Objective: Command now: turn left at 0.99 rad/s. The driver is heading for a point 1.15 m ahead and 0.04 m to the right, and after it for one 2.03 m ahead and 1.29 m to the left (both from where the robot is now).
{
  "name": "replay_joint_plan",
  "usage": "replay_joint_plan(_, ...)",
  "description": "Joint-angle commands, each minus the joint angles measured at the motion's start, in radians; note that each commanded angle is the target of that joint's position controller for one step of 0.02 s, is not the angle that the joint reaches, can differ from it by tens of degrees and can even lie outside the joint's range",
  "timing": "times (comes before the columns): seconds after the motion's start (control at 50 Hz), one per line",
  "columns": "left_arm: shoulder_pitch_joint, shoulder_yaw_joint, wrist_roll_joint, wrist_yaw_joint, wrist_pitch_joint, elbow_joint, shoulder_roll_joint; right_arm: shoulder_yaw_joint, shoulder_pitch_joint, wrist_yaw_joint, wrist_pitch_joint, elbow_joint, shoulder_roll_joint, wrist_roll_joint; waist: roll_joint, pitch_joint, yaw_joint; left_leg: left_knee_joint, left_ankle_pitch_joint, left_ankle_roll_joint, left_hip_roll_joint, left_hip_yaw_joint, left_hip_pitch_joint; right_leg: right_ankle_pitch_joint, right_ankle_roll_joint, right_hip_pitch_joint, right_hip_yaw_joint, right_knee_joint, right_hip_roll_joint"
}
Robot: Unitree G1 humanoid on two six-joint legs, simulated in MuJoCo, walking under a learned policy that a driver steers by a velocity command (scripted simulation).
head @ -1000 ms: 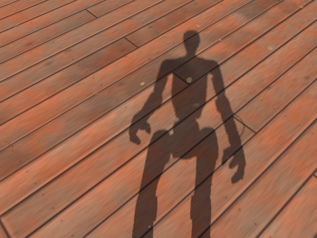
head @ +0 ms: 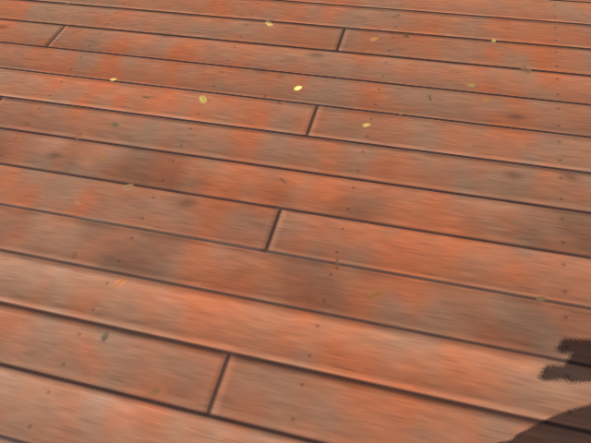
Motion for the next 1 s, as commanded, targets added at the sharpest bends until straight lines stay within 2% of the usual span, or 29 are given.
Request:
replay_joint_plan(0.02, 0.008, 0.031, 0.006, -0.002, -0.01, -0.069, 0.118, -0.015, 0.027, 0.015, 0.008, -0.05, -0.081, 0.013, -0.19, -0.071, 0.015, 0.092, 0.022, -0.019, 0.072, 0.09, -0.083, 0.302, -0.143, 0.125, 0.085, -0.09, -0.232)
replay_joint_plan(0.1, 0.093, 0.051, 0.008, -0.008, -0.014, -0.045, 0.137, 0.001, -0.049, 0.026, 0.014, -0.075, -0.046, 0.014, -0.227, -0.073, 0.056, -0.033, 0.004, -0.039, 0.129, 0.137, -0.107, 0.359, -0.153, 0.222, 0.041, -0.076, -0.282)
replay_joint_plan(0.2, 0.102, 0.067, 0.012, -0.026, -0.022, -0.041, 0.14, 0.017, -0.115, 0.04, 0.021, -0.115, -0.002, 0.019, -0.237, -0.095, 0.056, -0.213, -0.021, -0.01, 0.175, 0.192, 0.019, 0.367, -0.152, 0.185, -0.062, -0.049, -0.335)
replay_joint_plan(0.26, 0.137, 0.073, 0.009, -0.043, -0.028, -0.013, 0.155, 0.03, -0.104, 0.023, 0.015, -0.114, 0.024, 0.022, -0.267, -0.131, 0.058, -0.375, -0.083, 0.03, 0.111, 0.215, 0.181, 0.466, -0.153, 0.124, -0.06, 0.013, -0.322)
replay_joint_plan(0.28, 0.153, 0.075, 0.01, -0.05, -0.027, -0.007, 0.16, 0.035, -0.085, 0.017, 0.012, -0.105, 0.027, 0.018, -0.271, -0.159, 0.061, -0.448, -0.092, 0.051, 0.093, 0.223, 0.226, 0.289, -0.151, 0.117, -0.041, -0.003, -0.325)
replay_joint_plan(0.3, 0.155, 0.073, 0.006, -0.059, -0.021, -0.001, 0.161, 0.041, -0.044, 0.014, 0.005, -0.087, 0.035, 0.006, -0.255, -0.164, 0.036, -0.576, -0.064, 0.078, 0.084, 0.227, 0.329, 0.04, -0.14, 0.053, -0.028, -0.014, -0.316)
replay_joint_plan(0.32, 0.131, 0.061, -0.004, -0.067, -0.011, 0.004, 0.126, 0.051, 0.049, 0.011, -0.007, -0.037, 0.055, -0.004, -0.198, -0.151, -0.02, -0.735, 0.032, 0.11, 0.076, 0.235, 0.532, -0.225, -0.112, -0.109, -0.042, 0.004, -0.285)
replay_joint_plan(0.34, 0.126, 0.035, -0.001, -0.077, -0.008, -0.001, 0.034, 0.041, 0.177, 0.003, -0.02, 0.019, 0.005, -0.011, 0.021, -0.153, -0.082, -0.846, -0.112, 0.14, 0.207, 0.052, 0.775, -0.459, -0.057, -0.352, -0.115, 0.176, -0.195)
replay_joint_plan(0.36, 0.077, 0.008, -0.002, -0.092, -0.008, -0.066, -0.054, 0.014, 0.236, -0.008, -0.033, -0.001, -0.144, -0.014, 0.31, -0.135, -0.13, -1.001, -0.539, 0.222, 0.541, -0.379, 0.823, -0.543, 0.0, -0.629, -0.189, 0.512, -0.052)
replay_joint_plan(0.38, -0.028, 0.045, 0.001, -0.081, -0.004, -0.079, 0.084, 0.002, 0.182, -0.031, -0.045, -0.013, -0.161, -0.029, 0.14, 0.018, -0.164, -1.055, -0.53, 0.278, 0.577, -0.403, 0.588, -0.36, -0.011, -0.67, 0.018, 0.602, -0.067)
replay_joint_plan(0.4, -0.028, 0.063, -0.029, -0.092, -0.011, -0.073, 0.107, 0.028, 0.104, -0.044, -0.055, -0.007, -0.095, -0.034, 0.119, 0.091, -0.103, -1.05, -0.432, 0.24, 0.511, -0.28, 0.522, -0.232, -0.019, -0.649, 0.104, 0.62, -0.057)
replay_joint_plan(0.42, 0.065, 0.074, -0.034, -0.105, -0.023, -0.029, 0.123, 0.042, 0.025, -0.049, -0.07, -0.011, -0.054, -0.021, 0.124, 0.093, -0.026, -1.057, -0.302, 0.188, 0.45, -0.161, 0.503, -0.144, -0.011, -0.609, 0.111, 0.62, -0.057)
replay_joint_plan(0.44, 0.135, 0.086, -0.016, -0.11, -0.026, 0.015, 0.138, 0.049, -0.019, -0.055, -0.088, -0.021, -0.034, -0.008, 0.127, 0.048, 0.011, -1.058, -0.204, 0.154, 0.407, -0.066, 0.528, -0.087, 0.002, -0.573, 0.085, 0.652, -0.057)
replay_joint_plan(0.46, 0.177, 0.089, 0.0, -0.111, -0.022, 0.055, 0.132, 0.057, -0.021, -0.06, -0.105, -0.023, -0.006, -0.006, 0.104, 0.024, 0.019, -1.055, -0.129, 0.141, 0.384, 0.009, 0.525, -0.046, 0.014, -0.549, 0.058, 0.705, -0.059)
replay_joint_plan(0.52, 0.145, 0.082, -0.007, -0.121, -0.013, 0.056, 0.078, 0.056, 0.02, -0.051, -0.136, 0.002, 0.007, -0.009, 0.048, 0.046, 0.014, -1.065, -0.039, 0.134, 0.381, 0.122, 0.509, 0.036, 0.025, -0.612, 0.039, 0.771, -0.079)
replay_joint_plan(0.6, 0.061, 0.079, -0.002, -0.132, -0.01, 0.034, 0.056, 0.048, 0.094, -0.049, -0.155, 0.045, 0.002, -0.015, 0.014, 0.084, -0.009, -1.078, 0.015, 0.146, 0.401, 0.199, 0.542, 0.106, 0.031, -0.728, 0.026, 0.756, -0.093)
replay_joint_plan(0.72, -0.089, 0.049, 0.005, -0.155, -0.017, -0.025, 0.024, 0.051, 0.161, -0.056, -0.176, 0.119, 0.018, -0.019, -0.023, 0.149, -0.031, -1.096, 0.259, 0.122, 0.39, 0.358, 0.631, 0.115, -0.053, -0.744, -0.1, 0.572, -0.123)
replay_joint_plan(0.74, -0.115, 0.041, 0.005, -0.156, -0.018, -0.041, 0.014, 0.052, 0.176, -0.058, -0.175, 0.134, 0.018, -0.02, -0.023, 0.151, -0.034, -1.073, 0.408, 0.115, 0.389, 0.388, 0.658, 0.088, -0.074, -0.725, -0.137, 0.532, -0.116)
replay_joint_plan(0.76, -0.114, 0.033, 0.001, -0.153, -0.018, -0.051, 0.005, 0.053, 0.165, -0.059, -0.173, 0.141, 0.012, -0.02, -0.02, 0.135, -0.015, -1.024, 0.668, 0.1, 0.379, 0.436, 0.658, 0.061, -0.103, -0.646, -0.179, 0.474, -0.092)
replay_joint_plan(0.8, -0.072, 0.03, -0.01, -0.14, -0.016, -0.053, 0.016, 0.047, 0.171, -0.071, -0.164, 0.146, -0.03, -0.021, 0.021, 0.042, 0.031, -0.863, 1.336, 0.085, 0.392, 0.473, 0.689, 0.004, -0.155, -0.44, -0.264, 0.415, -0.001)
replay_joint_plan(0.82, 0.027, 0.038, -0.013, -0.134, -0.016, -0.032, 0.039, 0.038, 0.157, -0.079, -0.149, 0.142, -0.066, -0.027, 0.051, -0.027, 0.093, -0.711, 1.529, 0.087, 0.415, 0.47, 0.702, -0.066, -0.177, -0.325, -0.267, 0.411, 0.037)
replay_joint_plan(0.84, 0.192, 0.058, -0.018, -0.126, -0.018, 0.007, 0.079, 0.025, 0.122, -0.082, -0.132, 0.129, -0.106, -0.035, 0.077, -0.121, 0.179, -0.496, 1.606, 0.107, 0.441, 0.455, 0.66, -0.166, -0.204, -0.144, -0.247, 0.42, 0.07)
replay_joint_plan(0.86, 0.382, 0.089, -0.013, -0.111, -0.032, 0.064, 0.142, 0.018, 0.092, -0.071, -0.126, 0.107, -0.127, -0.029, 0.05, -0.216, 0.264, -0.214, 1.454, 0.129, 0.435, 0.426, 0.51, -0.209, -0.235, 0.135, -0.175, 0.342, 0.101)
replay_joint_plan(0.88, 0.446, 0.12, -0.008, -0.087, -0.032, 0.102, 0.208, 0.035, 0.09, -0.051, -0.134, 0.106, -0.054, -0.029, -0.087, -0.229, 0.259, 0.131, 0.718, 0.108, 0.315, 0.419, 0.246, -0.3, -0.269, 0.367, 0.021, 0.228, 0.011)
replay_joint_plan(0.9, 0.346, 0.143, 0.004, -0.079, -0.013, 0.083, 0.313, 0.067, 0.056, -0.027, -0.164, -0.004, 0.069, -0.009, -0.341, -0.236, 0.139, 0.507, -0.062, 0.039, 0.083, 0.302, -0.239, -0.516, -0.436, 0.562, 0.649, 0.008, -0.234)
replay_joint_plan(0.92, 0.357, 0.143, -0.01, -0.081, -0.015, 0.06, 0.292, 0.065, -0.087, -0.028, -0.191, -0.06, 0.003, -0.019, -0.133, -0.261, 0.197, 0.523, 0.037, 0.058, 0.127, 0.086, -0.356, -0.462, -0.424, 0.57, 0.793, -0.101, -0.266)
replay_joint_plan(0.94, 0.364, 0.139, -0.009, -0.069, -0.022, 0.084, 0.273, 0.071, -0.106, -0.026, -0.209, -0.081, 0.007, -0.014, -0.081, -0.182, 0.162, 0.458, 0.075, 0.064, 0.175, 0.068, -0.365, -0.39, -0.389, 0.477, 0.742, -0.145, -0.276)
replay_joint_plan(0.96, 0.342, 0.126, -0.006, -0.062, -0.032, 0.098, 0.219, 0.078, -0.072, -0.029, -0.214, -0.066, 0.01, -0.016, 0.016, -0.086, 0.096, 0.337, 0.101, 0.063, 0.222, 0.074, -0.312, -0.288, -0.347, 0.319, 0.649, -0.163, -0.248)
replay_joint_plan(1.0, 0.244, 0.099, -0.006, -0.048, -0.057, 0.08, 0.162, 0.086, -0.014, -0.028, -0.177, -0.05, 0.023, -0.051, 0.024, -0.021, 0.004, 0.229, 0.073, 0.032, 0.265, 0.076, -0.203, -0.202, -0.317, 0.097, 0.474, -0.178, -0.15)
Keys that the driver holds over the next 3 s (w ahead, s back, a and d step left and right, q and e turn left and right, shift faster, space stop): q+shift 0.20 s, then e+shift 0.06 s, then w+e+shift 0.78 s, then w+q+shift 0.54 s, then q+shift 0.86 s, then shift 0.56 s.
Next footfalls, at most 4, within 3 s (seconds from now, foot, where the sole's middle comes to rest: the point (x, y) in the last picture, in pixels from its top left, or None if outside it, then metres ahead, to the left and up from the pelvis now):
0.34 left None -0.01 0.12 -0.78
0.86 right None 0.42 -0.04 -0.78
1.32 left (338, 269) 0.91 -0.05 -0.78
1.74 right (406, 158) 1.30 -0.28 -0.78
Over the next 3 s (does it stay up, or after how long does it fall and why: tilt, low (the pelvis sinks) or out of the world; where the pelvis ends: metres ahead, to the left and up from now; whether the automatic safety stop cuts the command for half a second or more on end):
stays up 1.33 -0.17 0.00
